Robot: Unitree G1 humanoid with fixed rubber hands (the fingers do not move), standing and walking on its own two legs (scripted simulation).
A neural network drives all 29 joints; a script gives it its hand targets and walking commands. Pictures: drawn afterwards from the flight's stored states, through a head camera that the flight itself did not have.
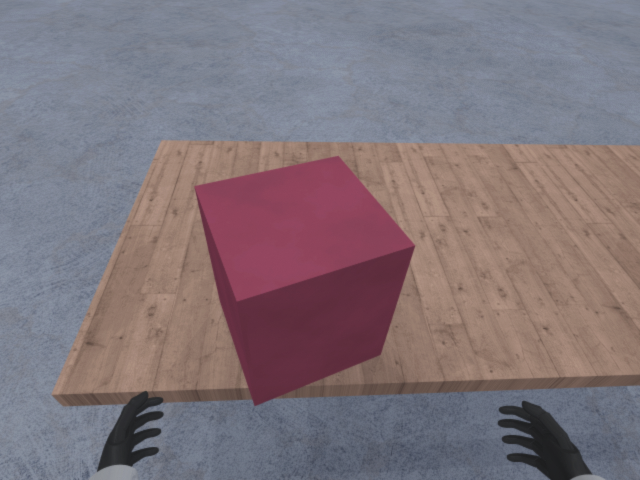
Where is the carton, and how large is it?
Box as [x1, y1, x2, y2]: [194, 156, 414, 405]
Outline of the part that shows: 338,156 194,186 219,299 254,405 380,354 414,245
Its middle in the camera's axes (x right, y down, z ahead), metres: -0.03 +0.05 +0.56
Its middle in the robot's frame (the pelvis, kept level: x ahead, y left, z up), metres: +0.38 +0.06 +0.04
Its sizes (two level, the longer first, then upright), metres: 0.210 0.200 0.250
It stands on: a table, 0.70 m high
